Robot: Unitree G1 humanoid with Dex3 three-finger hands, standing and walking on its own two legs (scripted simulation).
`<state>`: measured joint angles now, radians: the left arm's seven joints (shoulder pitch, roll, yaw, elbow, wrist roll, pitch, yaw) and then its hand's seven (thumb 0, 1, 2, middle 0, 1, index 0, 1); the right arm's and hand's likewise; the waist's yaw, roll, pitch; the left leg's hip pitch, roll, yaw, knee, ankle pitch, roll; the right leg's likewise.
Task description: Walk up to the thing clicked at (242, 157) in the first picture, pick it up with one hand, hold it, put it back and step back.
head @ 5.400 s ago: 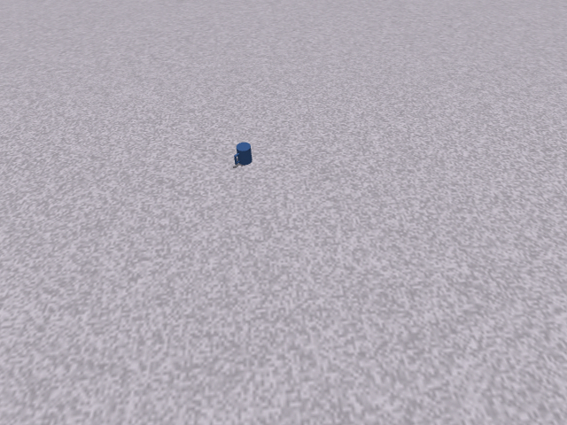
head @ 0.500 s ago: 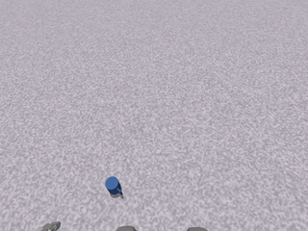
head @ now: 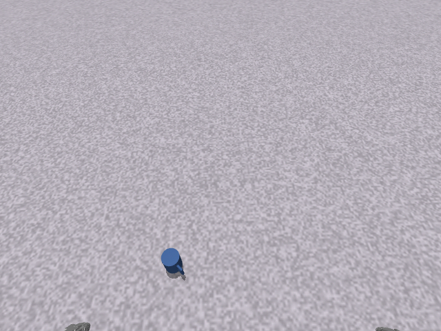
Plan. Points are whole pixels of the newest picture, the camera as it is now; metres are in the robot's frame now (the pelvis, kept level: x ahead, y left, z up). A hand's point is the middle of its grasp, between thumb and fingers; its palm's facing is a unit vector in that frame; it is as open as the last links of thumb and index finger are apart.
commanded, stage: walk up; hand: left
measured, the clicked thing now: (174, 263) +0.47 +0.24 -0.71
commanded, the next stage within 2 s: stand in 0.62 s
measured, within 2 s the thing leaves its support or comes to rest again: neither
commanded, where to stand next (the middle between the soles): +0.10 +0.01 m, yaw +2 degrees
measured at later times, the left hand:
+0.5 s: hand out of the picture +0.11 +0.26 -0.14, palm faces +0.03 -0.94 -0.35, open 7.4 cm
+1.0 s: hand out of the picture +0.11 +0.24 -0.14, palm faces +0.02 -0.95 -0.33, open 7.4 cm
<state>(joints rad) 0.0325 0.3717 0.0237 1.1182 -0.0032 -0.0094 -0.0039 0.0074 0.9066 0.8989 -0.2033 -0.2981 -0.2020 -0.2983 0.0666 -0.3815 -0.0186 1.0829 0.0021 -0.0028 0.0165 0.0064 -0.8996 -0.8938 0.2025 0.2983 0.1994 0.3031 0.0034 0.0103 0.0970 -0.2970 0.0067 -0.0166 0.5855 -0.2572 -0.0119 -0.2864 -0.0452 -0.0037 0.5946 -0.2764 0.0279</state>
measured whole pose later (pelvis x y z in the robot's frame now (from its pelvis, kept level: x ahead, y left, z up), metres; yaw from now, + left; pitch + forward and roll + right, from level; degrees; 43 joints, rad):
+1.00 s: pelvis +0.04 -0.01 +0.02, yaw +1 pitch -1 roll +0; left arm 0.07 0.34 0.02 1.16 0.01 -0.02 -0.02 0.01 0.91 0.90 -0.20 -0.30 -0.20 -0.30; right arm 0.06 -0.35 -0.01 1.14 -0.01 -0.01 0.01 0.01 -0.90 -0.89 0.20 0.30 0.20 0.30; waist 0.00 0.01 0.05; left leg -0.14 0.02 -0.04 0.34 -0.18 -0.03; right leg -0.12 -0.03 -0.04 0.34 -0.20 0.02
